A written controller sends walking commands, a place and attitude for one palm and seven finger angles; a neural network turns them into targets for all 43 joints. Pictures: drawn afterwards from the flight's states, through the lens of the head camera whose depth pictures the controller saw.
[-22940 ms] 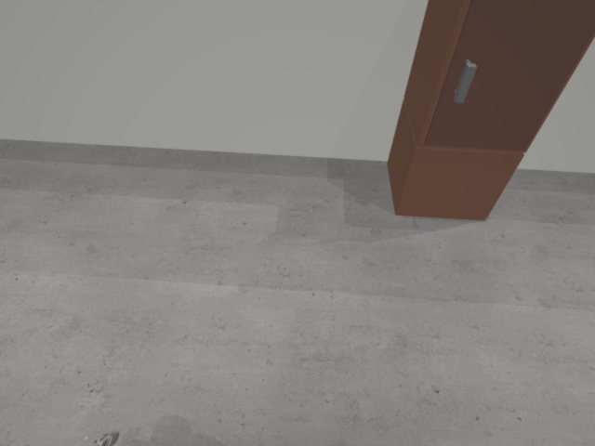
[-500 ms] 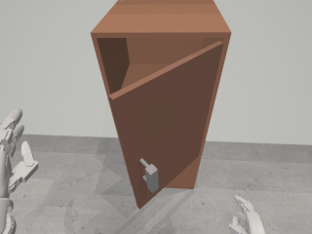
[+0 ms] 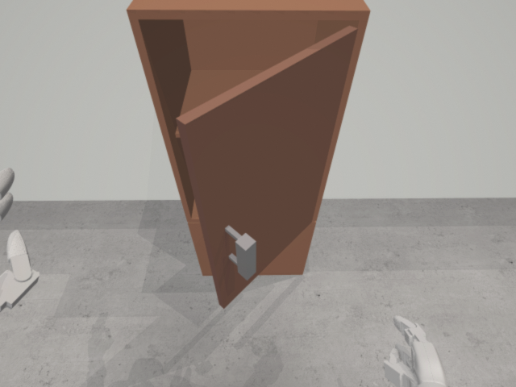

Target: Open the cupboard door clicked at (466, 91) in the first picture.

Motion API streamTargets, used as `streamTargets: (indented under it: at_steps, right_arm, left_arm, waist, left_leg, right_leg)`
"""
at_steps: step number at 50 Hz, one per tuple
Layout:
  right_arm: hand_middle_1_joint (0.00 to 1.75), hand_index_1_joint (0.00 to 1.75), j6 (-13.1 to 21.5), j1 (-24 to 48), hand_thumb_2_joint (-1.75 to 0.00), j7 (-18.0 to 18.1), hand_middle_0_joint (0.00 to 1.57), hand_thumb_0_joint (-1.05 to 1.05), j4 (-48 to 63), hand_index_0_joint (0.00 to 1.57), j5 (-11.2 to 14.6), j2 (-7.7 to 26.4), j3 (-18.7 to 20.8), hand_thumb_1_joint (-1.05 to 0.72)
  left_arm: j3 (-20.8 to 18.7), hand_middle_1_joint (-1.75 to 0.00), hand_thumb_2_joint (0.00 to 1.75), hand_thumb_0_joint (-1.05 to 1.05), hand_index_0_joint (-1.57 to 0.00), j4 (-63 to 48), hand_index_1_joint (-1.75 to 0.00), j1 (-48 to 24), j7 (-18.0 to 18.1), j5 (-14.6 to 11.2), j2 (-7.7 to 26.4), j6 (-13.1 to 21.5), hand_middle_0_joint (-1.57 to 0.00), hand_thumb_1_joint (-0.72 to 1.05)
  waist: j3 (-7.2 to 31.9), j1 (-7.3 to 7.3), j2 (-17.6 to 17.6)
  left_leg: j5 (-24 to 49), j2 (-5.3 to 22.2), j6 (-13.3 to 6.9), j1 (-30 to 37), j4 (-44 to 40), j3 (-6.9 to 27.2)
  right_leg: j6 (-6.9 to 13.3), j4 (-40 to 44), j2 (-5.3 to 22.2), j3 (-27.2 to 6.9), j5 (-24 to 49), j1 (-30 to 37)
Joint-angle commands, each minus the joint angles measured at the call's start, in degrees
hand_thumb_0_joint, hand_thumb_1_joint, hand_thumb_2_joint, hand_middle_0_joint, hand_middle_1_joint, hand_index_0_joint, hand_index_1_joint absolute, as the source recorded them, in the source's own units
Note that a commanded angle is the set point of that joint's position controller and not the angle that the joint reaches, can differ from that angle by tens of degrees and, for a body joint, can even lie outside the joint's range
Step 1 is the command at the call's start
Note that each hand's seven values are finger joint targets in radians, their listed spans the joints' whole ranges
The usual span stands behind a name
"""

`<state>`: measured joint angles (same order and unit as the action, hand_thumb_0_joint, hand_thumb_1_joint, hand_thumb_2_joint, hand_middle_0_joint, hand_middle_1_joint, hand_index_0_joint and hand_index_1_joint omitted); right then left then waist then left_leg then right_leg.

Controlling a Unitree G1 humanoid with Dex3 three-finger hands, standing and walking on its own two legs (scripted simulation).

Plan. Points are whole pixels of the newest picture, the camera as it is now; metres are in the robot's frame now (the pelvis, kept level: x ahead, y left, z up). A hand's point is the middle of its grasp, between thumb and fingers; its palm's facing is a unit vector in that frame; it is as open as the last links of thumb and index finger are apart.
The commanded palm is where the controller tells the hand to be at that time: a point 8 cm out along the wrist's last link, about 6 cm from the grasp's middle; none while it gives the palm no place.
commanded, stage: step back with the hand held close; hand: left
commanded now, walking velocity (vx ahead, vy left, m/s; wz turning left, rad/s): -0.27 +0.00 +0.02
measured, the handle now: (238, 251) +0.37 +0.06 -0.07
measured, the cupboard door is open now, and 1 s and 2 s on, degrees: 46 46 46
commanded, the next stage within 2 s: stop stepping back and stand still in 0.64 s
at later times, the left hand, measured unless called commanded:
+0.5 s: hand out of the picture +0.11 +0.28 +0.16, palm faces +0.48 -0.76 -0.44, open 7.4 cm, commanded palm +0.04 +0.32 +0.18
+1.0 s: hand out of the picture +0.02 +0.29 +0.17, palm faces +0.44 -0.81 -0.39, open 7.4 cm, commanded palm -0.06 +0.33 +0.18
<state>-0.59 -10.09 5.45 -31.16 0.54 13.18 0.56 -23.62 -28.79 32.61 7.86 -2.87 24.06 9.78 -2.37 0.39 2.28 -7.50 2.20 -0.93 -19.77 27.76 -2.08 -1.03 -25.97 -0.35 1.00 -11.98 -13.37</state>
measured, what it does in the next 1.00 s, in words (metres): walks backwards: right foot, then left foot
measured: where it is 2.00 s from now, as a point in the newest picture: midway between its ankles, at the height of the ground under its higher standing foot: outside the picture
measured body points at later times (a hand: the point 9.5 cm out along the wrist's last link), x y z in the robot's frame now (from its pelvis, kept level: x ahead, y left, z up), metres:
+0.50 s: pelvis -0.08 +0.01 -0.02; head -0.06 +0.03 +0.43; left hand +0.08 +0.32 +0.19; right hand +0.10 -0.22 -0.09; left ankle +0.08 +0.11 -0.73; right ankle +0.01 -0.13 -0.73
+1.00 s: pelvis -0.20 +0.03 +0.00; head -0.19 +0.06 +0.45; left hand -0.01 +0.33 +0.19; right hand -0.02 -0.19 -0.06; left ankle -0.09 +0.11 -0.73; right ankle -0.22 -0.10 -0.70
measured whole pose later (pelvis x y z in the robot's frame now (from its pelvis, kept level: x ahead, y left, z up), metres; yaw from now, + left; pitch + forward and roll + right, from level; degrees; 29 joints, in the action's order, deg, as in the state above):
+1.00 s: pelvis -0.20 +0.03 +0.00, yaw +0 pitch -2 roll -2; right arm 8.8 -9.9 3.2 -35.5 -1.2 8.5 -1.3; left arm -24.8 -29.3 26.5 9.0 -2.7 24.5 9.8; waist -2.6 1.0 -3.1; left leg -5.5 0.6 -2.4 -19.8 24.6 -3.7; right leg -0.2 -47.2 -3.2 -1.7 -27.0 -18.0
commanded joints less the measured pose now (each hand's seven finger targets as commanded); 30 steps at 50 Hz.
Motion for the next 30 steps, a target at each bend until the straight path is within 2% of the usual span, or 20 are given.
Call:
streamTargets:
  at_steps: [1,6,10,12,13,15,16,17,18,19,20,21,22,23,24,25,26,27,28,30]
  right_arm:
    - [0.30,0.30,4.2,5.1,-0.90,0.3,0.20,0.00,9.3,0.20,-0.1,7.3,2.5,-0.90]
    - [0.30,0.30,6.3,4.5,-0.90,0.1,0.20,0.00,8.9,0.20,-0.5,7.7,2.8,-0.90]
    - [0.30,0.30,7.8,4.0,-0.90,-0.1,0.20,0.00,8.2,0.20,-0.7,7.1,2.7,-0.90]
    - [0.30,0.30,8.2,3.4,-0.90,-0.3,0.20,0.00,7.7,0.20,-0.8,7.0,3.0,-0.90]
    - [0.30,0.30,8.2,2.9,-0.90,-0.3,0.20,0.00,7.0,0.20,-0.9,6.9,3.1,-0.90]
    - [0.30,0.30,7.7,1.6,-0.90,-0.5,0.20,0.00,4.8,0.20,-1.0,6.2,3.0,-0.90]
    - [0.30,0.30,7.3,1.6,-0.90,-0.5,0.20,0.00,4.0,0.20,-1.0,5.8,3.1,-0.90]
    - [0.30,0.30,6.9,1.5,-0.90,-0.6,0.20,0.00,3.4,0.20,-1.0,5.6,3.1,-0.90]
    - [0.30,0.30,6.6,2.2,-0.90,-0.4,0.20,0.00,2.9,0.20,-0.9,5.8,3.2,-0.90]
    - [0.30,0.30,6.2,1.9,-0.90,-0.3,0.20,0.00,3.1,0.20,-0.8,5.8,3.0,-0.90]
    - [0.30,0.30,6.0,2.8,-0.90,0.0,0.20,0.00,3.4,0.20,-0.7,6.2,3.0,-0.90]
    - [0.30,0.30,6.1,3.2,-0.90,0.3,0.20,0.00,4.1,0.20,-0.6,6.6,2.8,-0.90]
    - [0.30,0.30,6.5,3.8,-0.90,0.5,0.20,0.00,4.8,0.20,-0.7,6.7,2.5,-0.90]
    - [0.30,0.30,7.0,6.1,-0.90,0.8,0.20,0.00,5.7,0.20,-1.1,7.8,2.8,-0.90]
    - [0.30,0.30,7.8,6.6,-0.90,0.5,0.20,0.00,6.5,0.20,-1.4,7.2,3.2,-0.90]
    - [0.30,0.30,8.6,5.7,-0.90,-0.1,0.20,0.00,6.1,0.20,-2.0,5.2,3.8,-0.90]
    - [0.30,0.30,9.5,5.6,-0.90,-1.1,0.20,0.00,5.3,0.20,-1.8,5.0,4.4,-0.90]
    - [0.30,0.30,10.0,5.7,-0.90,-2.1,0.20,0.00,4.1,0.20,-1.7,5.3,4.9,-0.90]
    - [0.30,0.30,10.4,6.7,-0.90,-2.6,0.20,0.00,4.2,0.20,-1.3,5.3,5.0,-0.90]
    - [0.30,0.30,10.2,6.4,-0.90,-3.3,0.20,0.00,3.7,0.20,-0.9,4.8,4.0,-0.90]
  left_arm:
    - [-8.4,-0.30,0.90,0.00,-0.20,-11.2,-0.30,-0.5,1.9,0.3,10.0,4.8,-0.20,0.90]
    - [-8.8,-0.30,0.90,0.00,-0.20,-12.3,-0.30,-2.3,1.8,1.1,9.3,5.8,-0.20,0.90]
    - [-9.6,-0.30,0.90,0.00,-0.20,-13.8,-0.30,-1.8,1.7,1.1,10.0,6.4,-0.20,0.90]
    - [-9.6,-0.30,0.90,0.00,-0.20,-14.2,-0.30,-1.6,1.7,1.1,9.9,6.8,-0.20,0.90]
    - [-9.8,-0.30,0.90,0.00,-0.20,-14.7,-0.30,-2.1,2.0,0.8,10.4,6.8,-0.20,0.90]
    - [-8.2,-0.30,0.90,0.00,-0.20,-13.5,-0.30,-3.4,2.5,0.5,10.1,6.6,-0.20,0.90]
    - [-7.4,-0.30,0.90,0.00,-0.20,-12.7,-0.30,-4.4,2.9,0.6,10.0,6.4,-0.20,0.90]
    - [-7.2,-0.30,0.90,0.00,-0.20,-12.1,-0.30,-5.6,3.2,0.6,10.3,6.0,-0.20,0.90]
    - [-6.1,-0.30,0.90,0.00,-0.20,-11.4,-0.30,-6.2,3.3,0.8,9.6,5.8,-0.20,0.90]
    - [-6.8,-0.30,0.90,0.00,-0.20,-11.3,-0.30,-7.4,3.5,0.6,10.6,5.5,-0.20,0.90]
    - [-7.2,-0.30,0.90,0.00,-0.20,-11.9,-0.30,-7.6,3.5,0.4,11.1,5.6,-0.20,0.90]
    - [-7.6,-0.30,0.90,0.00,-0.20,-13.2,-0.30,-8.0,3.4,0.3,11.6,6.0,-0.20,0.90]
    - [-8.5,-0.30,0.90,0.00,-0.20,-13.7,-0.30,-7.1,3.3,0.4,11.8,6.3,-0.20,0.90]
    - [-9.6,-0.30,0.90,0.00,-0.20,-14.9,-0.30,-6.6,3.0,1.0,12.0,6.7,-0.20,0.90]
    - [-11.4,-0.30,0.90,0.00,-0.20,-17.5,-0.30,-6.4,2.7,1.0,12.3,7.0,-0.20,0.90]
    - [-12.6,-0.30,0.90,0.00,-0.20,-19.3,-0.30,-7.4,2.3,0.6,14.0,7.0,-0.20,0.90]
    - [-12.9,-0.30,0.90,0.00,-0.20,-20.8,-0.30,-7.0,2.4,0.2,14.2,7.4,-0.20,0.90]
    - [-12.1,-0.30,0.90,0.00,-0.20,-18.0,-0.30,-3.3,2.7,-0.5,12.6,6.9,-0.20,0.90]
    - [-11.6,-0.30,0.90,0.00,-0.20,-15.8,-0.30,0.4,3.1,-1.4,11.4,6.4,-0.20,0.90]
    - [-10.1,-0.30,0.90,0.00,-0.20,-14.9,-0.30,1.5,3.2,-2.0,10.4,5.4,-0.20,0.90]
  waist:
    - [4.8,-0.28,3.4]
    - [5.2,-0.55,7.3]
    - [6.5,-0.58,5.0]
    - [6.0,-0.30,2.9]
    - [6.1,-0.10,1.0]
    - [6.3,0.71,-5.6]
    - [6.0,1.04,-7.8]
    - [6.1,1.25,-9.4]
    - [4.5,1.76,-7.0]
    - [4.0,1.59,-7.3]
    - [3.4,1.43,-5.3]
    - [2.9,1.28,-1.0]
    - [2.6,0.92,4.1]
    - [3.5,0.32,13.4]
    - [8.3,-1.10,18.4]
    - [11.0,-0.97,15.2]
    - [13.0,-1.21,12.0]
    - [14.1,-1.59,11.1]
    - [15.3,-1.88,11.8]
    - [13.1,-1.13,14.3]
  left_leg:
    - [-19.4,3.3,-1.7,-6.5,-10.0,5.8]
    - [-28.6,5.1,-2.7,-14.3,-12.6,8.3]
    - [-27.5,3.9,-2.4,-13.5,-9.5,7.5]
    - [-26.3,2.0,-1.6,-11.0,-4.9,5.5]
    - [-22.9,0.6,-0.7,-7.7,-1.5,4.3]
    - [-15.2,-2.7,1.5,3.7,9.4,1.4]
    - [-13.2,-3.5,1.9,7.1,13.4,0.5]
    - [-12.4,-3.9,2.1,8.1,14.3,0.4]
    - [-11.4,-3.8,1.8,9.1,13.7,0.8]
    - [-13.0,-2.8,1.7,9.1,10.4,2.3]
    - [-15.7,-1.6,1.1,7.7,6.7,4.3]
    - [-20.3,0.6,0.2,4.5,2.0,7.7]
    - [-26.9,3.8,-1.1,-2.2,-4.7,12.1]
    - [-37.6,9.6,-3.7,-15.3,-16.6,19.9]
    - [-42.7,15.4,-6.7,-23.2,-24.5,27.2]
    - [-34.0,16.0,-6.7,-18.9,-24.5,25.3]
    - [-26.8,15.1,-6.6,-12.8,-20.7,21.3]
    - [-22.0,13.6,-5.8,-7.7,-17.3,15.9]
    - [-20.4,12.8,-5.0,-5.5,-15.6,12.5]
    - [-20.9,11.8,-2.4,-6.7,-17.2,8.6]
  right_leg:
    - [-0.2,2.1,-0.6,-1.8,-5.2,4.3]
    - [-0.2,-3.5,-2.7,-1.3,-8.4,8.4]
    - [0.4,-2.9,-2.5,-3.3,-7.8,6.6]
    - [1.4,0.9,-0.9,-6.5,-11.5,1.4]
    - [2.2,3.7,1.0,-8.3,-11.7,-2.5]
    - [4.1,10.3,6.1,-12.0,-13.6,-15.2]
    - [4.8,12.1,8.2,-12.9,-13.8,-19.5]
    - [5.0,12.3,9.0,-11.9,-13.2,-20.4]
    - [4.9,11.9,8.6,-11.1,-12.3,-22.5]
    - [3.8,10.5,7.2,-8.7,-14.6,-22.7]
    - [2.6,8.8,5.2,-7.0,-17.4,-22.6]
    - [1.7,5.9,3.0,-5.6,-20.2,-21.0]
    - [0.8,0.3,0.2,-3.9,-20.8,-15.8]
    - [-0.5,-12.8,-4.9,-0.8,-15.3,-2.6]
    - [-0.6,-29.8,-8.3,0.4,-11.8,8.3]
    - [0.3,-39.7,-8.1,-0.7,-15.6,5.2]
    - [0.7,-42.6,-7.6,-1.5,-17.4,1.4]
    - [1.1,-41.7,-6.9,-1.0,-17.9,-1.1]
    - [1.4,-37.9,-5.9,0.0,-18.4,-0.8]
    - [2.5,-26.5,-5.5,3.0,-22.0,1.9]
